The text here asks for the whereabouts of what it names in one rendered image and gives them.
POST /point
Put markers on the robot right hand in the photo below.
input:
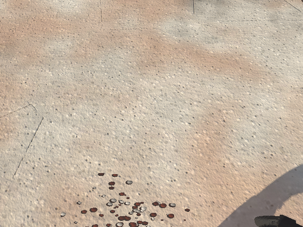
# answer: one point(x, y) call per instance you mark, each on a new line
point(275, 221)

